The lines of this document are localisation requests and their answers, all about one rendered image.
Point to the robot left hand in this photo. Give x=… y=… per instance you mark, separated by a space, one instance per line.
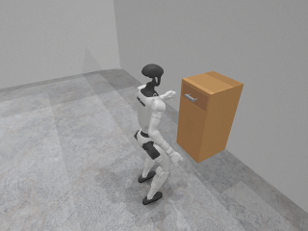
x=170 y=95

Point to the robot right hand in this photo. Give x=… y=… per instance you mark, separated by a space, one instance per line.
x=175 y=158

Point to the right robot shin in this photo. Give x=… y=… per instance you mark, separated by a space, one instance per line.
x=157 y=183

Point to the robot right upper arm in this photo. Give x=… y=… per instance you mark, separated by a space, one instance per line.
x=158 y=107

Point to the robot shin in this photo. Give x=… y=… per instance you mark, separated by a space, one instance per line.
x=157 y=183
x=148 y=164

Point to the robot left upper arm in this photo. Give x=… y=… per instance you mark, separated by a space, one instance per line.
x=140 y=87

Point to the handle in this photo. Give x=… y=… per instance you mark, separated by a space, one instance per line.
x=189 y=97

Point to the robot left forearm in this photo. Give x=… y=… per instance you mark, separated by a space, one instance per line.
x=163 y=97

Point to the cabinet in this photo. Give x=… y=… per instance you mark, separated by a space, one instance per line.
x=204 y=134

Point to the left robot shin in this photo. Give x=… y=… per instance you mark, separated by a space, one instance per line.
x=148 y=164

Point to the drawer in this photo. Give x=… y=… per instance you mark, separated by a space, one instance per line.
x=202 y=99

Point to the robot right forearm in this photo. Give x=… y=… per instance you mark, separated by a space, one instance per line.
x=159 y=140

